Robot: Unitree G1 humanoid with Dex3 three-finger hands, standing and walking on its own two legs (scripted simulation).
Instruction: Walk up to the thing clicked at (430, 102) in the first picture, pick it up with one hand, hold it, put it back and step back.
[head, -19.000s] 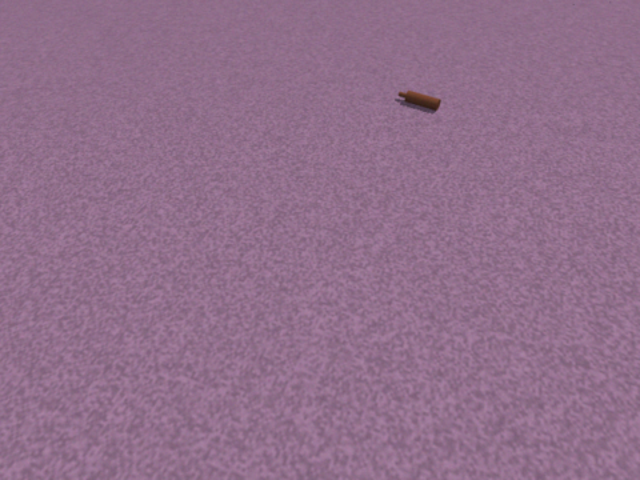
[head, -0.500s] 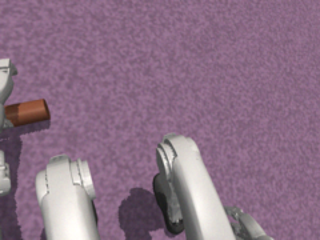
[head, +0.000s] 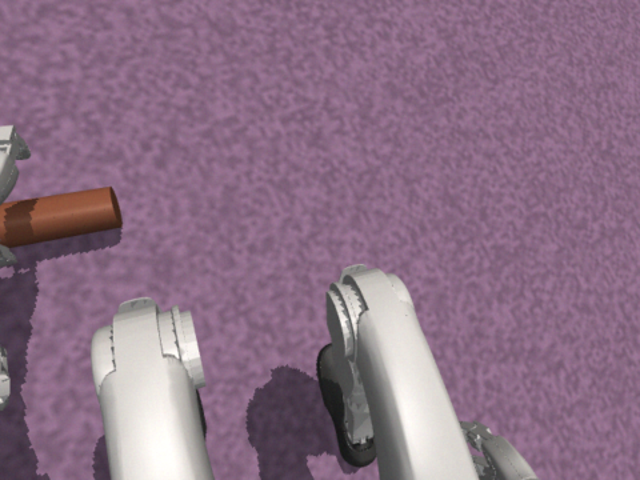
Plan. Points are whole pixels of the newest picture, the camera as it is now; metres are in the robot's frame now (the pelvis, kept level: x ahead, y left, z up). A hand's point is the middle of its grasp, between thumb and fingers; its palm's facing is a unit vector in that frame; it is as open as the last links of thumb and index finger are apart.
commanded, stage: close in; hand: left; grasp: from above
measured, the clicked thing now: (23, 222) +0.45 +0.36 -0.29
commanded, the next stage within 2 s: rest palm in 0.08 s
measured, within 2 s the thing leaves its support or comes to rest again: neither
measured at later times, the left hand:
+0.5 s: hand (32, 221) +0.44 +0.33 -0.23, palm faces -0.46 -0.11 -0.88, open 14.2 cm
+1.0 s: hand (39, 227) +0.44 +0.33 -0.26, palm faces -0.45 -0.14 -0.88, open 14.4 cm
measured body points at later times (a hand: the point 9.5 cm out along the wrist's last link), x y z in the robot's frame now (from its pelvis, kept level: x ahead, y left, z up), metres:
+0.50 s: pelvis +0.00 +0.00 -0.02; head +0.26 +0.11 +0.33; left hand +0.46 +0.33 -0.18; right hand +0.04 -0.26 -0.10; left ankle +0.08 +0.14 -0.29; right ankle +0.10 -0.13 -0.29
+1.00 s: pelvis +0.00 +0.00 -0.03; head +0.27 +0.12 +0.32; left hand +0.46 +0.33 -0.21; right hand +0.08 -0.26 -0.10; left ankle +0.08 +0.14 -0.29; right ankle +0.10 -0.13 -0.29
